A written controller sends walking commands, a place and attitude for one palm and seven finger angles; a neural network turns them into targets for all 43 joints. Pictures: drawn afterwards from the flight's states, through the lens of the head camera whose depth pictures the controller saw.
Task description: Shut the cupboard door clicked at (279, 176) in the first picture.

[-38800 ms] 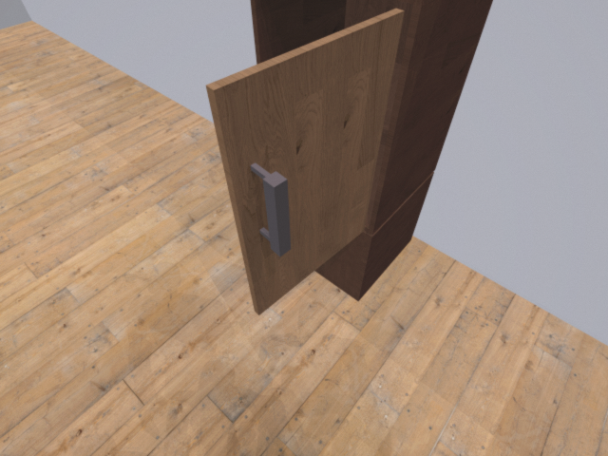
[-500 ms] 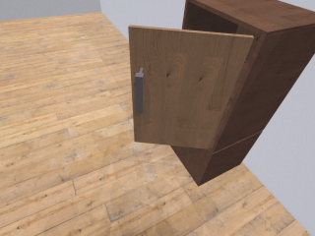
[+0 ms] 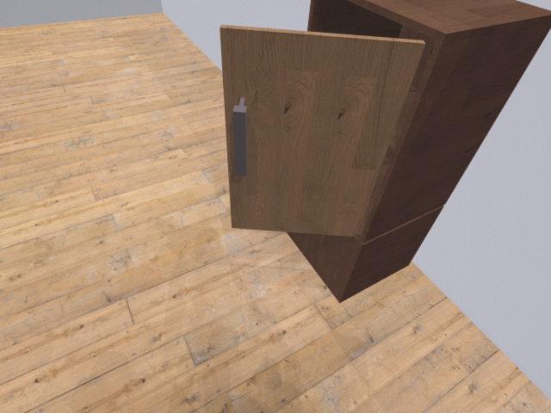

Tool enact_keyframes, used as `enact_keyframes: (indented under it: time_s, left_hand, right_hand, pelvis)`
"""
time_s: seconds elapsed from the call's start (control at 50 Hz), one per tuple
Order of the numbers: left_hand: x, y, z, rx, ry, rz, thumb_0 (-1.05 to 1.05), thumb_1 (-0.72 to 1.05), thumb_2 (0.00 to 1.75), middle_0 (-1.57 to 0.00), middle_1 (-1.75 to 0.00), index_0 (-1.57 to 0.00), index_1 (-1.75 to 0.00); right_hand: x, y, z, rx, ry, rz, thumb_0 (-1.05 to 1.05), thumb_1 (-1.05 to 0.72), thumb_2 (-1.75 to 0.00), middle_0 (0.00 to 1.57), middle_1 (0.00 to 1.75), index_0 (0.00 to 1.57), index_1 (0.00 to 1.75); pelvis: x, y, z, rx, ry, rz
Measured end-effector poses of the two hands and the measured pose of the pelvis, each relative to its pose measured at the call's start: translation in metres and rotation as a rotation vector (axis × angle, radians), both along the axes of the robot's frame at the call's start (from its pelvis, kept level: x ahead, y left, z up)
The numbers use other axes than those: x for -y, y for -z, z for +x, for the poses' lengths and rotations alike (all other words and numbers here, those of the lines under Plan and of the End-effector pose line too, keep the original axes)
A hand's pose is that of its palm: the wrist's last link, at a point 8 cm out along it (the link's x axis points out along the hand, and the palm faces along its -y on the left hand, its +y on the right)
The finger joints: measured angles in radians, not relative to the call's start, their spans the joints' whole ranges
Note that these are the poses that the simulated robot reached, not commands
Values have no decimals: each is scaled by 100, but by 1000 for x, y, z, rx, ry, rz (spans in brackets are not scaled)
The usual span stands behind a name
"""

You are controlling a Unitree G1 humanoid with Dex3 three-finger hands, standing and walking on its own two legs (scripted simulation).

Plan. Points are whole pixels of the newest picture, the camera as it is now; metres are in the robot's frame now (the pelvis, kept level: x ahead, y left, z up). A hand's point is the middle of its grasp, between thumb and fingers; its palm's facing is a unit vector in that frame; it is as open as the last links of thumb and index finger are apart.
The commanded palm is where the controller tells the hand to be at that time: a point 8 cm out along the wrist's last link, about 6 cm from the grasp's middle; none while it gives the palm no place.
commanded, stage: come to a stop and stand still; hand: left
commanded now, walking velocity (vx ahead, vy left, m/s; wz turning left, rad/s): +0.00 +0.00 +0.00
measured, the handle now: (241, 137) +0.69 +0.12 +0.03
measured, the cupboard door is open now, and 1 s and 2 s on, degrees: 58 58 58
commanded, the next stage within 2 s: look again from close up in 0.54 s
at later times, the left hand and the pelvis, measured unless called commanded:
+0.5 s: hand out of the picture -0.06 +0.15 -0.17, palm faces +0.03 -0.99 -0.14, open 7.4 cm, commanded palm none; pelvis -0.04 -0.01 +0.01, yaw -1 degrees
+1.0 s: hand out of the picture -0.02 +0.15 -0.16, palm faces +0.02 -0.99 -0.15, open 7.4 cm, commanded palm none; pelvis -0.01 -0.01 +0.01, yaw -1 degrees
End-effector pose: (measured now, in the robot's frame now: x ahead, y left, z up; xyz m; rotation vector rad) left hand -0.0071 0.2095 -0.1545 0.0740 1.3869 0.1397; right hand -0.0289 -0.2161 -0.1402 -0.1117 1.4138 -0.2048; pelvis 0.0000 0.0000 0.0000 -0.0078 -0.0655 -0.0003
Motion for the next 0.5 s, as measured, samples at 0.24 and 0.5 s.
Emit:
enact_keyframes:
  time_s: [0.24,0.5]
  left_hand:
    - [17,-16,-55,-38,9,24,0,91,90,-20,-30,-20,-30]
    - [12,-16,-55,-23,18,9,0,91,90,-20,-30,-20,-30]
  right_hand:
    - [11,-2,-10,53,12,35,2,-93,-90,20,29,20,30]
    - [2,-8,-50,-42,-13,35,1,-91,-90,20,29,19,30]
  pelvis:
    - [13,-9,-30,-31,20,9]
    - [12,-12,-44,-50,15,12]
